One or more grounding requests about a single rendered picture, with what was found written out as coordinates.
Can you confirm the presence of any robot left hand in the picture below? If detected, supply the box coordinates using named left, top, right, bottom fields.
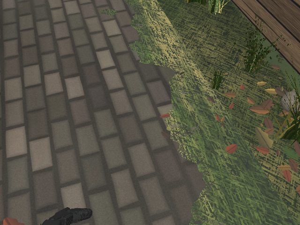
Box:
left=40, top=207, right=93, bottom=225

